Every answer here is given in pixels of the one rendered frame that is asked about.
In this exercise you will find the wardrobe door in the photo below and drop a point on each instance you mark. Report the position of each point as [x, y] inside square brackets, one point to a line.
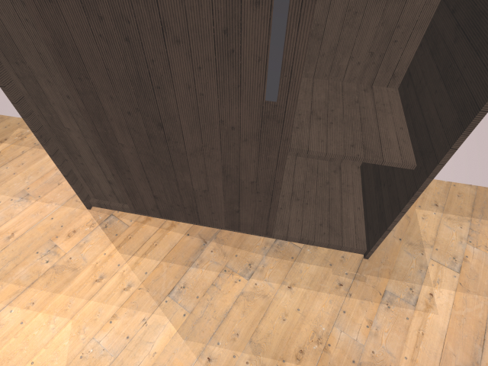
[173, 93]
[28, 61]

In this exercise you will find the handle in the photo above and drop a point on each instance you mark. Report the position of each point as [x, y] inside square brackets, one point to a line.
[278, 31]

